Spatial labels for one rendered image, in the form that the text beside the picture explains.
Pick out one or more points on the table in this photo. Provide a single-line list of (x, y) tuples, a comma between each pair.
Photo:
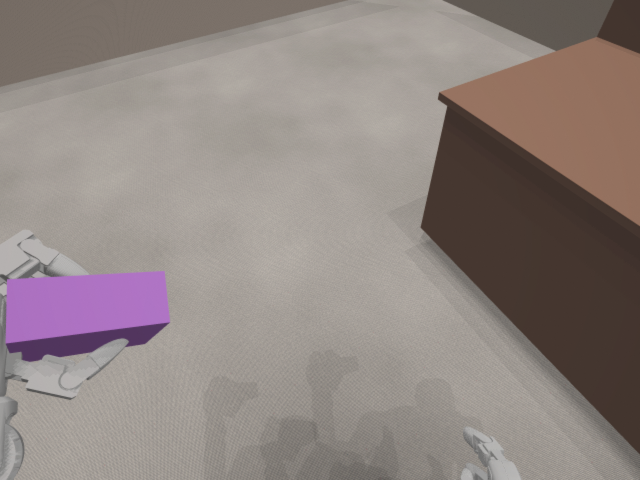
[(535, 196)]

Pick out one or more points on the robot left hand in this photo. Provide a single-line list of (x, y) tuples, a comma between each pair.
[(24, 256)]

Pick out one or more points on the left robot forearm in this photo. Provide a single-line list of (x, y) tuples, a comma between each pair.
[(11, 442)]

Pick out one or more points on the sponge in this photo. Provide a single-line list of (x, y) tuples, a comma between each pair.
[(71, 315)]

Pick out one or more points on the robot right hand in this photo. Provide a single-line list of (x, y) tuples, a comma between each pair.
[(491, 454)]

